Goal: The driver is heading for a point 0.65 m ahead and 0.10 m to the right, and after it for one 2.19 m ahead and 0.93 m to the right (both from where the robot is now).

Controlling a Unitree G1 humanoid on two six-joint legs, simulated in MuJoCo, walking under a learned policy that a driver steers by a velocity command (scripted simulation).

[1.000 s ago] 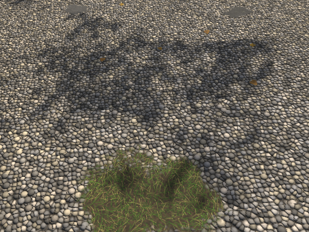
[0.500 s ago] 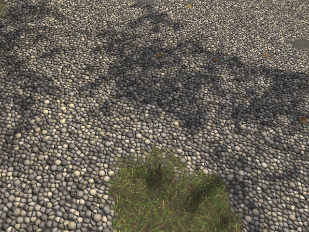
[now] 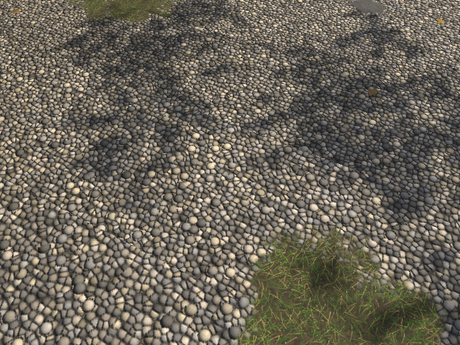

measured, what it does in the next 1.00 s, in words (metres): walks ahead: left foot, then right foot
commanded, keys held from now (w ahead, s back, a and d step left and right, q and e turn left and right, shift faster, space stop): w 0.94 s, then w+e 0.06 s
